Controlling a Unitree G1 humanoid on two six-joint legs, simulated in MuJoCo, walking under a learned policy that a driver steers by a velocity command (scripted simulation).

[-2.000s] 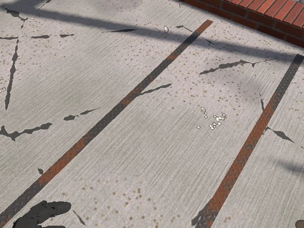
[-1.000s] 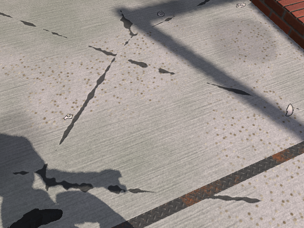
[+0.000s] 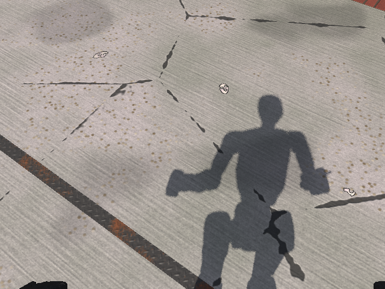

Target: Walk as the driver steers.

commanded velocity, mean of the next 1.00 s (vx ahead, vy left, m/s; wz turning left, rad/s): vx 0.26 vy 0.00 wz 1.00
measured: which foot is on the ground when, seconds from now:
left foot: up 0.00-0.40, down 0.42-0.88, up 0.90-1.00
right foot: down 0.00-0.42, up 0.44-0.88, down 0.90-1.00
